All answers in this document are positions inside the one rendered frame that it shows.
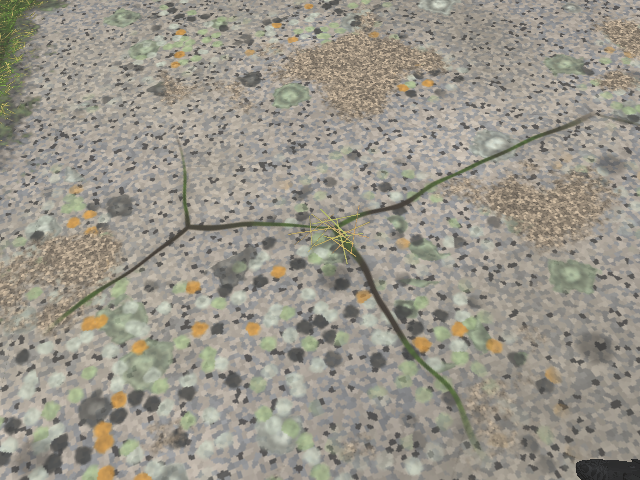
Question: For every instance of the right robot hand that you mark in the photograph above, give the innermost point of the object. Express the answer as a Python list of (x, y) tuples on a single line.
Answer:
[(599, 469)]

